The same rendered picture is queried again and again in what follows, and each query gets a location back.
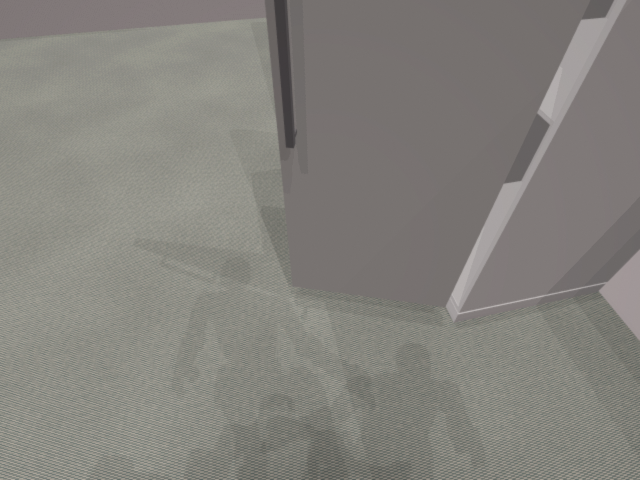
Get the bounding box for handle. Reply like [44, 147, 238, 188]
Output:
[274, 0, 297, 148]

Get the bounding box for fridge door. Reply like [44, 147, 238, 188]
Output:
[265, 0, 590, 307]

